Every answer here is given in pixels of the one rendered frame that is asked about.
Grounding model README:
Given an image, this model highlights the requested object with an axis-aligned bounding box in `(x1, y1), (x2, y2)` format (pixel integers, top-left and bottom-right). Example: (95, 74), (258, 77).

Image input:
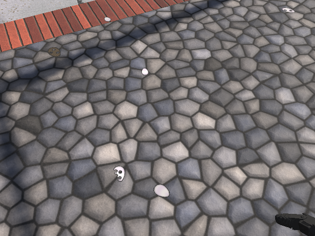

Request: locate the robot right hand
(275, 212), (315, 236)

